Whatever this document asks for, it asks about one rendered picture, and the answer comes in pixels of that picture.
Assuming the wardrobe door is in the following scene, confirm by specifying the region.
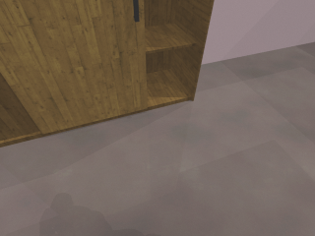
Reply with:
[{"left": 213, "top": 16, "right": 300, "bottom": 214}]
[
  {"left": 0, "top": 73, "right": 40, "bottom": 141},
  {"left": 0, "top": 0, "right": 148, "bottom": 134}
]

